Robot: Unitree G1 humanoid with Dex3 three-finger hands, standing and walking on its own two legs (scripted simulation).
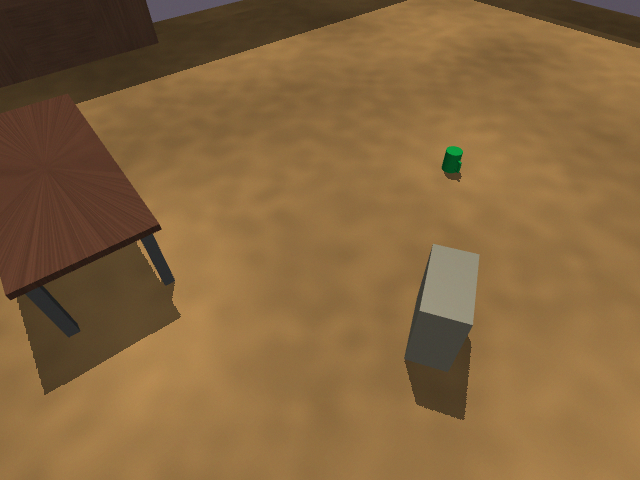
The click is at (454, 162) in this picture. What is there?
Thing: mug
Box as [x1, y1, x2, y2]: [442, 146, 462, 172]
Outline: 450,146 446,149 442,169 447,172 458,172 461,163 459,160 462,150 458,147
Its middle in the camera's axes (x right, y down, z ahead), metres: +0.68 -0.40 +1.97
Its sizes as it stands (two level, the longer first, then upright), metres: 0.114 0.080 0.108
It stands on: the floor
